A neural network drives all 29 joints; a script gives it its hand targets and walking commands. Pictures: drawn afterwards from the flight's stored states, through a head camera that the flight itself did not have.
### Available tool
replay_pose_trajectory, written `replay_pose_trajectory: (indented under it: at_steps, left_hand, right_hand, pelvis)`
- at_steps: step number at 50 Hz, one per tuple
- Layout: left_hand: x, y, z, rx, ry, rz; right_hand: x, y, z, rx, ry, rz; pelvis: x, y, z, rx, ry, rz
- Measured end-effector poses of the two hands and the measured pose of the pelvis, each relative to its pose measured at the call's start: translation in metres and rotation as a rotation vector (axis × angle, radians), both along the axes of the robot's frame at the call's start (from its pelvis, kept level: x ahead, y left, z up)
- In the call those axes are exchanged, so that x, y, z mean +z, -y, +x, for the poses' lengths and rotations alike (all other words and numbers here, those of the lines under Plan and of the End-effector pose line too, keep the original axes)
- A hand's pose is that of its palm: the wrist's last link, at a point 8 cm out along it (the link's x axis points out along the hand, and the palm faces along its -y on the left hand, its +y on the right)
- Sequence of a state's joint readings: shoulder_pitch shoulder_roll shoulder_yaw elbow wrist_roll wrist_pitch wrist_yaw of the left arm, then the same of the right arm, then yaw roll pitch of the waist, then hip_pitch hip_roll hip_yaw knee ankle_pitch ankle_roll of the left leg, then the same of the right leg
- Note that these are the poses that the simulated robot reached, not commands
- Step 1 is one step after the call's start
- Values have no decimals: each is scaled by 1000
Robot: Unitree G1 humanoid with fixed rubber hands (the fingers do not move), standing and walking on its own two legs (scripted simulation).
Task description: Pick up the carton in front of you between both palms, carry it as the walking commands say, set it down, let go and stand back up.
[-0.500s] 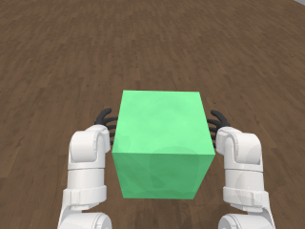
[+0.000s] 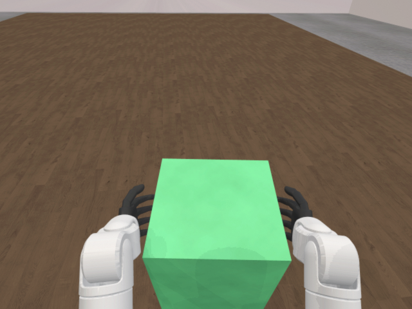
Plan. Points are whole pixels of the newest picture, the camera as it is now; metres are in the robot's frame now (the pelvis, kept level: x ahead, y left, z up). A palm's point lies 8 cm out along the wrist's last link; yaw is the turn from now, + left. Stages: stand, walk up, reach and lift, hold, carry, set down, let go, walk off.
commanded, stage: carry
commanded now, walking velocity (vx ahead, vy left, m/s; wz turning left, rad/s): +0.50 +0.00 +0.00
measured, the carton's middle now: (213, 237) +0.29 +0.00 +0.04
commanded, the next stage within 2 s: none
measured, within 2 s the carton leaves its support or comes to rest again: neither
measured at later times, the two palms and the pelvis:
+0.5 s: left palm (163, 137) +0.56 +0.14 +0.11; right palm (272, 141) +0.56 -0.16 +0.10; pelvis +0.30 -0.01 +0.01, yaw +0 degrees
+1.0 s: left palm (169, 88) +0.89 +0.16 +0.11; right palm (248, 89) +0.89 -0.14 +0.11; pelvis +0.63 +0.01 +0.01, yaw +0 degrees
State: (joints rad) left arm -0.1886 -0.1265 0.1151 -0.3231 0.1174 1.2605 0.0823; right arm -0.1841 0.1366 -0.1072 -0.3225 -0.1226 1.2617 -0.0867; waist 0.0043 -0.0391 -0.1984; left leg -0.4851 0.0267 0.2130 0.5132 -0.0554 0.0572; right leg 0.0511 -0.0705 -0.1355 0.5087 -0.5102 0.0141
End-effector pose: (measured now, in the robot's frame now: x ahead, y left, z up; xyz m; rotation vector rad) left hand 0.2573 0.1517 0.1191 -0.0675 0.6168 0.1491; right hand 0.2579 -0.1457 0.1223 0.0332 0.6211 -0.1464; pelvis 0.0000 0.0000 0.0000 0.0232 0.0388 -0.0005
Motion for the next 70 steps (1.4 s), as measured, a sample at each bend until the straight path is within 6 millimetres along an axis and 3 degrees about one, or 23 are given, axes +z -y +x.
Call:
replay_pose_trajectory:
  at_steps: [7, 14, 20, 27, 31, 36, 45, 51, 57, 63, 70]
  left_hand:
    - [-16, -9, 77, -46, -158, -13]
    - [0, -10, 152, -50, -115, 0]
    - [5, -3, 228, -25, -78, 6]
    - [-22, 22, 331, -8, -104, 50]
    - [-32, 27, 370, 19, -183, 48]
    - [-20, 25, 419, 46, -180, 52]
    - [9, 10, 547, 26, -51, 36]
    - [-13, -15, 651, 1, -33, 0]
    - [-28, -23, 722, -32, -172, -11]
    - [-14, -25, 794, -47, -144, -3]
    - [1, -19, 887, -8, -58, 1]
  right_hand:
    - [-15, -9, 61, -51, -157, -9]
    - [1, -10, 137, -54, -115, -1]
    - [5, -3, 221, -25, -78, -6]
    - [-32, 23, 331, -2, -104, 27]
    - [-42, 27, 378, 19, -183, 33]
    - [-32, 25, 435, 52, -179, 31]
    - [0, 11, 556, 25, -50, 21]
    - [-11, -14, 651, -4, -33, -12]
    - [-24, -22, 711, -44, -172, -18]
    - [-9, -24, 780, -55, -145, -18]
    - [3, -18, 884, -20, -59, -10]
  pelvis:
    - [20, -20, 66, -29, -18, -22]
    - [34, -23, 140, -22, -35, -34]
    - [31, -9, 222, -15, -34, -30]
    - [4, 19, 330, 18, -20, -45]
    - [16, 30, 371, 41, -30, -26]
    - [31, 34, 426, 39, -40, -8]
    - [30, 15, 550, 29, -36, -12]
    - [3, -14, 647, -7, -14, -10]
    - [22, -32, 710, -30, -29, -34]
    - [36, -36, 779, -19, -41, -49]
    - [29, -22, 876, -11, -30, -43]
